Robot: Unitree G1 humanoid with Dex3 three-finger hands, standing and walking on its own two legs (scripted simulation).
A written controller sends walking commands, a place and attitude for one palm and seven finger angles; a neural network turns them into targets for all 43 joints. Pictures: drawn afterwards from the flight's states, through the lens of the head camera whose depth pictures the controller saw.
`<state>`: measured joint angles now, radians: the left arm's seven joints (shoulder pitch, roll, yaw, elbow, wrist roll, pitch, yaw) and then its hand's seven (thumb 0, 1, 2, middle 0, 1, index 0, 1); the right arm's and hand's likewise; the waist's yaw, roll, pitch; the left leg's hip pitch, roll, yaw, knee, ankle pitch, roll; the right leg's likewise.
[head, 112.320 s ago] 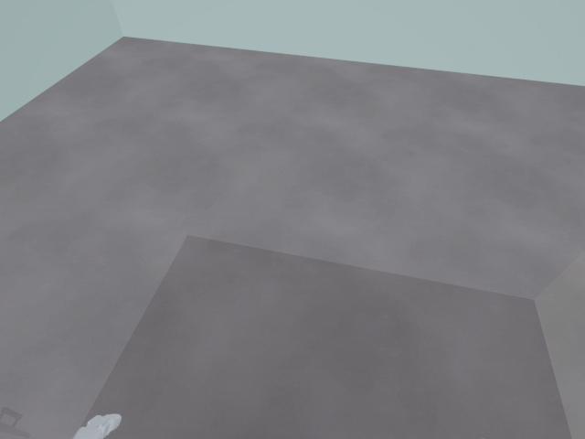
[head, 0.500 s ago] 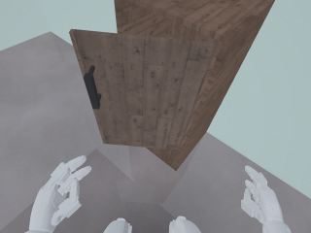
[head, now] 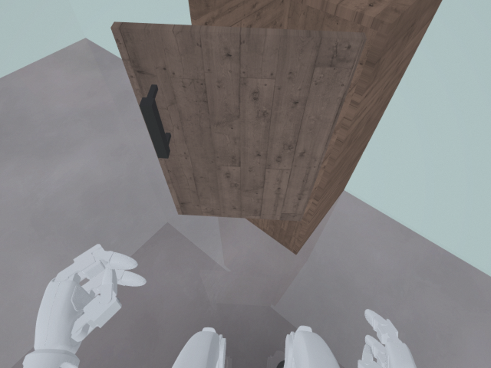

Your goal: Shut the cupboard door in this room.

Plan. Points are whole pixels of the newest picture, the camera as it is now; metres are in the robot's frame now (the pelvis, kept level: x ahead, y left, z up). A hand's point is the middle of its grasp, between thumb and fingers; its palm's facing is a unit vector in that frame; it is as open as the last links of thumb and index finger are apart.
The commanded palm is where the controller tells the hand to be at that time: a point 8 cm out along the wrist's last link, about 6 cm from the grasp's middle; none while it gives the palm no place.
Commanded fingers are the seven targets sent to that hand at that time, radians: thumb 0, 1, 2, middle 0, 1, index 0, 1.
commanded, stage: raise the hand and make a fist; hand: left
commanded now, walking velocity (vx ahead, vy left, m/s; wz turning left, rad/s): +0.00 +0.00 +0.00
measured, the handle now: (158, 123) +0.53 +0.21 +0.06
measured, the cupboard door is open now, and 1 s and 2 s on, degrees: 36 36 36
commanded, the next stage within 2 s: bring the fist close to the handle in 1.04 s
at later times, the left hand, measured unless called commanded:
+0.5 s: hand (125, 288) +0.22 +0.19 +0.05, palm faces +0.00 -1.00 -0.05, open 3.1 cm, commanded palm +0.20 +0.25 +0.05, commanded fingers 0.00 0.90 0.90 -1.30 -1.50 -1.30 -1.50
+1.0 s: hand (129, 270) +0.24 +0.18 +0.06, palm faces +0.04 -1.00 -0.06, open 3.1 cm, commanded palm +0.21 +0.23 +0.06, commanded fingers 0.00 0.90 0.90 -1.30 -1.50 -1.30 -1.50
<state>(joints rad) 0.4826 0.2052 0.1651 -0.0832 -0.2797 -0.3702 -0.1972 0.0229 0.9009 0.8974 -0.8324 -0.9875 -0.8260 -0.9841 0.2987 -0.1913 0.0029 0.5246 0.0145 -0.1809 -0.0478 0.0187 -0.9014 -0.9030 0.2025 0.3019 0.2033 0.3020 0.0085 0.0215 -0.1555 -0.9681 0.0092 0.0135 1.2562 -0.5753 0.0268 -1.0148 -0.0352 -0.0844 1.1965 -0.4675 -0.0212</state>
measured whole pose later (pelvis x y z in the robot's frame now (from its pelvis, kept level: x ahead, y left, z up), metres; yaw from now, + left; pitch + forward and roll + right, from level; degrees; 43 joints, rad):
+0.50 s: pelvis +0.01 +0.01 +0.00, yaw +1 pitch +17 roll -3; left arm 0.42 0.23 0.11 -0.04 -0.24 -0.40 -0.24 0.02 0.90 0.90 -1.26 -1.45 -1.25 -1.45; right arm 0.23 -0.23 0.03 0.44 0.01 -0.16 -0.04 0.01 -0.90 -0.90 0.20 0.30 0.20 0.30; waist 0.02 0.03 -0.17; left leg -0.96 0.00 -0.01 1.26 -0.60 0.03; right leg -0.99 -0.04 -0.11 1.19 -0.49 -0.01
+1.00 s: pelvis +0.02 -0.01 +0.00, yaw +1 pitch +17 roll -1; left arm 0.39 0.23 0.16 -0.03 -0.28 -0.46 -0.22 0.02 0.90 0.90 -1.30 -1.50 -1.30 -1.50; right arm 0.26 -0.25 0.00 0.48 0.01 -0.14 -0.04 0.02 -0.90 -0.90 0.20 0.30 0.20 0.30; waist 0.00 0.02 -0.17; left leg -0.94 0.01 -0.01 1.24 -0.60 0.01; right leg -0.99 -0.03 -0.10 1.19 -0.50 -0.04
